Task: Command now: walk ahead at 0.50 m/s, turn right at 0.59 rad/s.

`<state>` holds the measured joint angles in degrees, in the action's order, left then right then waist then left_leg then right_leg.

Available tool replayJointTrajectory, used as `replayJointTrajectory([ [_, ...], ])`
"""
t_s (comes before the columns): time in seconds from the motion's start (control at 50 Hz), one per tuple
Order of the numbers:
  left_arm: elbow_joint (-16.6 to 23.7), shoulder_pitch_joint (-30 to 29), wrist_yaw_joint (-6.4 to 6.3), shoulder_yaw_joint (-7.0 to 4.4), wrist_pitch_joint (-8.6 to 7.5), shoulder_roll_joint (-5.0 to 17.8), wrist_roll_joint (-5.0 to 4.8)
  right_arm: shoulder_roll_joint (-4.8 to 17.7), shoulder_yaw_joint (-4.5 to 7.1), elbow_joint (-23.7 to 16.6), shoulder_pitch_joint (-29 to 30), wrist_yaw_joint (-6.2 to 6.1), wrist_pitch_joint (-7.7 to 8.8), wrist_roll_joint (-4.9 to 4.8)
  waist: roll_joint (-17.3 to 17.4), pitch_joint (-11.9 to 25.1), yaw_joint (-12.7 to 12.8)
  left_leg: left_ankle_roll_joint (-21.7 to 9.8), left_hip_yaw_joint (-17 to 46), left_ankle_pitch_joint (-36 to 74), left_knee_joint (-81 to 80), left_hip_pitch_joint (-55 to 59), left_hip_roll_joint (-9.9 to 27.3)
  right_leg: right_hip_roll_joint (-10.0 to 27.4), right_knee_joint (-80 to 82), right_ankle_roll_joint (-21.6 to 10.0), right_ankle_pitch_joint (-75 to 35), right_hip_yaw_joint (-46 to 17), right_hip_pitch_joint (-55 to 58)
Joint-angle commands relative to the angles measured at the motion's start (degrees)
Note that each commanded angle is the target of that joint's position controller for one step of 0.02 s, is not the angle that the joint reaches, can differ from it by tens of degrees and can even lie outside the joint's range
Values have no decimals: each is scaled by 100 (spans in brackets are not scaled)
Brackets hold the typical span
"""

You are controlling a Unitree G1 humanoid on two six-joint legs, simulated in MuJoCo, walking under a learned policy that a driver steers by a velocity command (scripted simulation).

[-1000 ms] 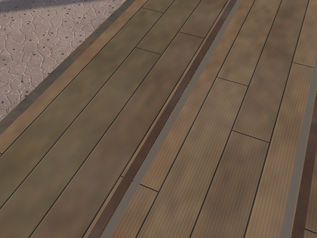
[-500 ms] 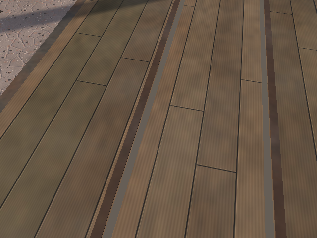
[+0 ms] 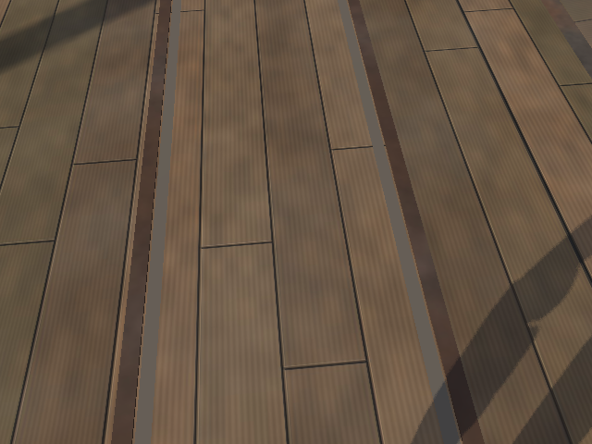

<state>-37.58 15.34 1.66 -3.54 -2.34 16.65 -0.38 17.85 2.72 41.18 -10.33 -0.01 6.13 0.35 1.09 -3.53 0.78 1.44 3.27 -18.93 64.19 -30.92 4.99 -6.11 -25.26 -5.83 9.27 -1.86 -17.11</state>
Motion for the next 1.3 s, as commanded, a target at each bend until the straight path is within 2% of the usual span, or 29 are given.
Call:
replayJointTrajectory([
  [0.02, 403, -201, -110, -234, -151, 849, -5, 517, 150, -318, -181, -36, -48, 80, -312, 564, -202, 202, 41, 508, -599, -429, 103, 1473, 1227, -1163, -1470, -1672, 454],
  [0.1, 210, 120, -220, -267, -94, 951, -64, 263, 33, -526, 745, 14, -34, 56, -476, 345, 143, 293, 1, 2026, -2354, -149, -197, 1098, 1167, -805, -868, -1311, 159],
  [0.16, 56, 419, -245, -290, -55, 1019, -104, 313, 30, -652, 1235, 93, 26, -41, -551, 291, 336, 257, 41, 2425, -3087, 232, -417, 1170, 1031, -689, -380, -1571, 210],
  [0.24, -102, 563, -266, -256, -13, 882, -89, 553, 129, -637, 1117, 174, 110, -67, -763, 328, 248, -3, 148, 1902, -3527, 472, -395, 1489, 461, -552, -295, -2073, 911],
  [0.28, -130, 515, -248, -214, 17, 749, -59, 640, 216, -482, 518, 144, 146, -30, -844, 492, -78, -272, -82, 1599, -3850, 1317, -483, 1313, -82, -382, -928, -2027, 969],
  [0.3, -94, 519, -224, -116, 5, 496, -19, 828, 291, -402, -103, 109, 175, 47, -645, 1051, -370, -569, 264, 1579, -3765, 2396, -51, 1021, -1095, -197, -1043, -1736, 723],
  [0.32, -21, 1056, -223, -10, -39, 199, -52, 1301, 407, -311, -829, 81, 167, 146, 468, 1918, -393, -1321, 2014, 1167, -3778, 4411, 1088, 341, -2946, 209, 179, -1074, -816],
  [0.34, -29, 1377, -241, 19, -88, 281, -158, 1280, 460, -18, -1315, 158, 84, -8, 1767, 2151, -405, -1875, 4124, -542, -4588, 5028, 1795, 73, -4332, 436, 2373, -753, -2179],
  [0.36, -45, 924, -240, -92, -103, 779, -201, 826, 327, -76, -1112, 171, 69, -121, 975, 1357, -532, -1686, 3997, -1458, -4847, 4495, 1659, 358, -4804, 433, 2126, -994, -2739],
  [0.4, 149, 18, -227, -99, -112, 795, -75, 517, 204, -130, -574, 146, -7, -29, 268, 401, -432, -1418, 2565, -560, -5004, 3206, 1183, 753, -4572, 427, 1352, -624, -2721],
  [0.42, 172, -75, -207, -111, -123, 717, -15, 400, 156, -118, -420, 133, -9, 10, 298, 267, -292, -1374, 2164, -30, -5122, 2819, 989, 961, -4205, 427, 1070, -568, -2533],
  [0.48, 105, 57, -159, -50, -111, 414, -19, 381, 133, -30, -406, 120, 24, -17, 524, 320, -126, -1404, 1435, 1007, -5400, 2370, 704, 1122, -3597, 510, 750, -310, -2066],
  [0.58, 308, -784, -117, 82, -181, 162, 23, 720, 205, 194, -668, 66, -25, -102, 324, 208, -356, -1384, 633, 1875, -5616, 2368, 595, 1148, -1841, 649, -517, -77, -1975],
  [0.66, 471, -1496, -27, 99, -242, 163, -42, 803, 201, 438, -1136, 57, -109, -171, 296, 73, -619, -1278, 435, 1972, -5504, 2429, 614, 944, -901, 664, -1158, 71, -1514],
  [0.72, 599, -1725, 51, 49, -314, 292, -65, 874, 218, 557, -1303, 25, -217, -202, 340, -9, -533, -1184, 718, 2093, -5201, 2783, 819, 828, -449, 537, -817, -12, -1359],
  [0.76, 498, -1322, 49, -40, -360, 480, -54, 1001, 259, 567, -1207, -11, -281, -207, 400, 178, -203, -1050, 783, 2629, -4743, 2830, 835, 714, -148, 397, -576, 56, -614],
  [0.78, 305, -694, 5, -155, -366, 681, -26, 934, 228, 554, -1167, -19, -290, -195, 324, 569, 133, -908, 601, 3229, -4049, 2646, 580, 639, 20, 256, -575, 143, 385],
  [0.8, 137, 218, -60, -275, -361, 988, 59, 674, 125, 447, -1084, -12, -265, -116, 147, 1308, 571, -698, 385, 2749, -2756, 1884, 274, 1202, -227, -19, -672, -310, 1915],
  [0.82, 56, 907, -122, -401, -290, 1504, 174, 73, -51, 266, -1516, -19, -184, -63, -1102, 2230, 601, -266, -181, 545, -637, -178, -528, 2667, -159, -648, -113, -2332, 4053],
  [0.84, -4, 1034, -106, -330, -244, 1230, 122, 233, -34, 297, -1681, -18, -110, -185, -1692, 2580, 595, -212, 312, -1461, 408, -930, -627, 3098, 514, -992, 776, -3780, 4009],
  [0.86, -34, 713, -104, -213, -238, 866, 51, 705, 121, 247, -1309, -9, -110, -303, -1168, 1659, 567, -223, 436, -1117, 816, -1340, -316, 2882, 688, -786, 1189, -3109, 3304],
  [0.9, -60, 15, -80, -99, -261, 512, 45, 627, 148, 151, -806, -16, -167, -235, -757, 719, 265, -213, 225, -281, 516, -1177, 58, 2399, 1088, -543, 711, -1836, 1926],
  [0.94, -120, -387, -59, -71, -351, 331, 101, 420, 167, 210, -941, -12, -321, -209, -854, 405, -49, -164, 261, 189, 241, -636, 256, 2128, 1489, -460, 20, -1043, 1090],
  [1.04, -418, -408, -122, -184, -470, 538, 130, 189, 149, -10, -551, 10, -457, -162, -476, 138, -139, -25, 322, 1253, -590, -884, 292, 2097, 1817, -541, -1158, 67, 939],
  [1.12, -587, -220, -195, -241, -402, 771, 84, 51, 67, -257, 201, 177, -396, -154, -326, -51, 135, -125, -83, 2192, -1942, -656, 195, 2023, 1877, -407, -1288, 753, 1110],
  [1.22, -843, 153, -213, -335, -214, 1017, -67, 145, 73, -681, 890, 326, -418, -153, -296, -234, 302, -427, -419, 1644, -2698, -828, 60, 2302, 1488, -237, -1822, 1074, 2078],
  [1.26, -852, 103, -237, -381, -129, 1182, -111, 300, 154, -764, 742, 349, -447, -139, -473, 23, 106, -641, -747, 1047, -2761, -305, -262, 2303, 813, -106, -3538, 1256, 2307],
  [1.28, -840, 63, -255, -400, -81, 1258, -132, 450, 243, -713, 359, 341, -470, -140, -561, 313, -143, -775, -923, 777, -2762, 277, -504, 2250, 138, -33, -4448, 1351, 2310],
  [1.3, -817, -24, -273, -385, -35, 1245, -156, 687, 397, -523, -446, 301, -485, -159, -485, 739, -621, -963, -1029, 961, -3069, 1401, -789, 2066, -972, 120, -4747, 1521, 1988],
])
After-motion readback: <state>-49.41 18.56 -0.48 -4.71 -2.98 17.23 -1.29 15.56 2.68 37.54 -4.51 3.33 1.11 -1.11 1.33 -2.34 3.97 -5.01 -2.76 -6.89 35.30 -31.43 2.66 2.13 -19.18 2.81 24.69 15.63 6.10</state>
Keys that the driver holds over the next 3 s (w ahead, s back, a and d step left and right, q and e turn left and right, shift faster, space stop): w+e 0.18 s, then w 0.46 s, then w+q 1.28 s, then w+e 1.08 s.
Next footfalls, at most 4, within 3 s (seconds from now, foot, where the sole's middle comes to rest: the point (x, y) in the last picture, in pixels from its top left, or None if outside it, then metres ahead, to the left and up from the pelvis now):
0.30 left None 0.35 0.13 -0.78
0.80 right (395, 389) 0.57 -0.17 -0.78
1.32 left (288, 280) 0.85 0.08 -0.78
1.80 right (332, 186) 1.18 -0.04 -0.78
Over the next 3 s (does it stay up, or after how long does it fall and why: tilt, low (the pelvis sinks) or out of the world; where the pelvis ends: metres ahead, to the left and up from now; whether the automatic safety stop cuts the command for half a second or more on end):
stays up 1.56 0.19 0.01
